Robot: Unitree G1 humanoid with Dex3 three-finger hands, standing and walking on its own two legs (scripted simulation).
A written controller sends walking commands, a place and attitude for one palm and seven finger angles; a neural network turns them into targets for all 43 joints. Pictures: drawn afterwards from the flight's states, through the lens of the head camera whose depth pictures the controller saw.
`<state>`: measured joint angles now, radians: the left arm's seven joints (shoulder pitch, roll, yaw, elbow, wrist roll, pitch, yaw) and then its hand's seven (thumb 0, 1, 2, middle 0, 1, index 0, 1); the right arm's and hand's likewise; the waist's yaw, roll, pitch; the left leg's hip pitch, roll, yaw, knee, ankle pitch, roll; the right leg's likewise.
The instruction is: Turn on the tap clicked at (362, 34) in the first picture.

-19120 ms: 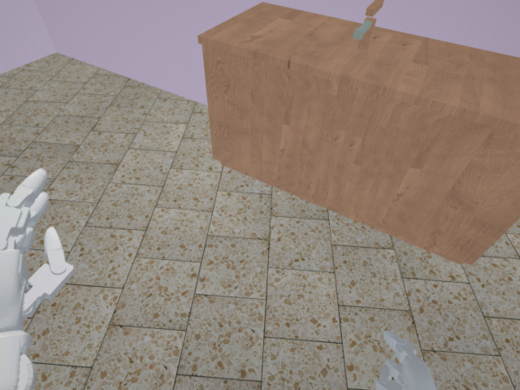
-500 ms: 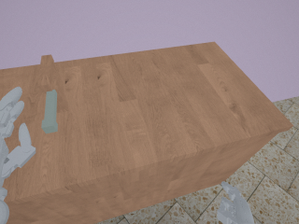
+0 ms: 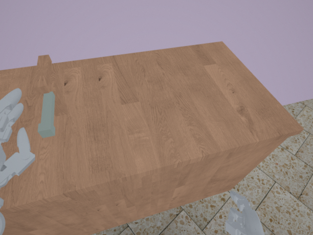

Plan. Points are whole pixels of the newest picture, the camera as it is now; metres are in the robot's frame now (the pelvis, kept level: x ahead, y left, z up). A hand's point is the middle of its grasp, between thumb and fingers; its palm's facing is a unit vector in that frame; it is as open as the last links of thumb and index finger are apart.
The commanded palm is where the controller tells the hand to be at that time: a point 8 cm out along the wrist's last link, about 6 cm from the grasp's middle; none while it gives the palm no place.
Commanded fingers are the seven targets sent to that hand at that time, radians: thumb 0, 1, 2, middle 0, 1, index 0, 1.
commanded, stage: shuffle to correct the standing spot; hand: left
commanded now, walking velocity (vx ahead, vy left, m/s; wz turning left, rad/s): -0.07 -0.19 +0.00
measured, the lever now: (46, 129) +0.33 +0.30 +0.08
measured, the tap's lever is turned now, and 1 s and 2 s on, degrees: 0 0 0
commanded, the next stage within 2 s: none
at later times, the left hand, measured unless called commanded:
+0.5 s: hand (36, 152) +0.23 +0.24 +0.16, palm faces +0.30 -0.86 -0.41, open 7.4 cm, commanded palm +0.17 +0.28 +0.18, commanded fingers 0.00 0.90 0.90 -0.20 -0.30 -0.20 -0.30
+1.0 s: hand (33, 153) +0.23 +0.24 +0.16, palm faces +0.31 -0.86 -0.40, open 7.4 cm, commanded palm +0.17 +0.28 +0.18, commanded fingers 0.00 0.90 0.90 -0.20 -0.30 -0.20 -0.30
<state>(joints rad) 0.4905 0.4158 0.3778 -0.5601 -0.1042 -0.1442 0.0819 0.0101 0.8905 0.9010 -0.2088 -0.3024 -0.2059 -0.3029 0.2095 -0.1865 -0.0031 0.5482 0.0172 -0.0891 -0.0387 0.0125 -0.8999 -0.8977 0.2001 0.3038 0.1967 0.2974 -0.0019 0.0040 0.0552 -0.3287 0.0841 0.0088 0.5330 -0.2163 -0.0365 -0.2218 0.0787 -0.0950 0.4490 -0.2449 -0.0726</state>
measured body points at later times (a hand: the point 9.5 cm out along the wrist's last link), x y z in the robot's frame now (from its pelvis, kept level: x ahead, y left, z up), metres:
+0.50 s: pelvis +0.01 +0.00 +0.00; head +0.05 +0.01 +0.45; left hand +0.21 +0.28 +0.19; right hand +0.18 -0.23 -0.08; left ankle +0.04 +0.14 -0.74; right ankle +0.00 -0.07 -0.74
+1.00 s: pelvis +0.01 +0.00 +0.00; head +0.04 +0.02 +0.45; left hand +0.20 +0.28 +0.19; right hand +0.17 -0.23 -0.08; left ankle +0.04 +0.14 -0.74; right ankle +0.00 -0.07 -0.74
